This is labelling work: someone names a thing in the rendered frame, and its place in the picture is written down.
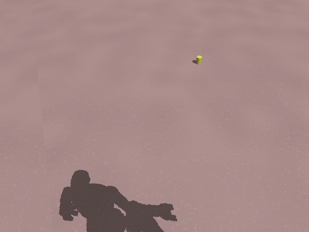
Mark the tin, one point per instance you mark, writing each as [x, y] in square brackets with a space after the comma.
[199, 58]

